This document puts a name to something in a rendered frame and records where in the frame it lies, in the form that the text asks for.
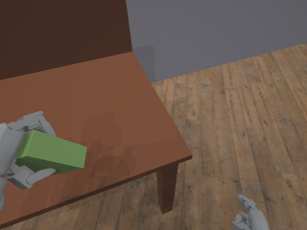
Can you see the table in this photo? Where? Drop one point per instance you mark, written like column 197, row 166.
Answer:
column 73, row 60

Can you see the sponge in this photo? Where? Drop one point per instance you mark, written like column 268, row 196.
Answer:
column 39, row 151

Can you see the robot left hand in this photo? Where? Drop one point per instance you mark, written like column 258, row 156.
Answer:
column 11, row 136

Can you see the robot right hand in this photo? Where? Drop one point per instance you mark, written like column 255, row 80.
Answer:
column 255, row 220

